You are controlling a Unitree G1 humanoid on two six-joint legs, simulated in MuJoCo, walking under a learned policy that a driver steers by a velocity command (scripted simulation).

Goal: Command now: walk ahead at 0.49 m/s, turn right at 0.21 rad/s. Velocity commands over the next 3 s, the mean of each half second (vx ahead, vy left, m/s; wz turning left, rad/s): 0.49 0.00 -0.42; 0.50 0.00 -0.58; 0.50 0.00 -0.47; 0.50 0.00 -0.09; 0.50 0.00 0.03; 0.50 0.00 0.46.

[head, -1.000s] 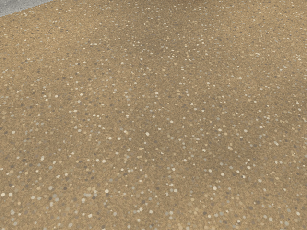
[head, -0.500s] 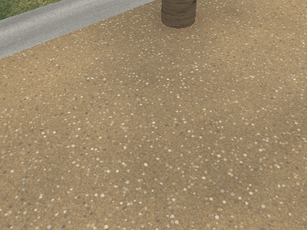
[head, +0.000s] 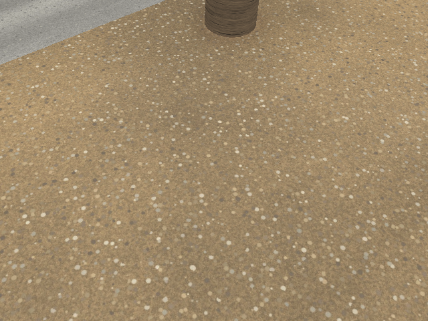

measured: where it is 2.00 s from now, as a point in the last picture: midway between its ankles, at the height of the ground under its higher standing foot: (329, 195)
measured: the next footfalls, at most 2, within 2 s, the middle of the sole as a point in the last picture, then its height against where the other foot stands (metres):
right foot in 0.18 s outside the picture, level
left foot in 0.72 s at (212, 274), level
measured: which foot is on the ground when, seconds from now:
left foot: down 0.00-0.18, up 0.20-0.70, down 0.72-1.00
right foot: up 0.00-0.16, down 0.18-0.74, up 0.76-1.00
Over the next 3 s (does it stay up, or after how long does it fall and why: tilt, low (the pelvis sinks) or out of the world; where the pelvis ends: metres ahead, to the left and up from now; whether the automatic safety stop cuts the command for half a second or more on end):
stays up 1.34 -0.83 -0.02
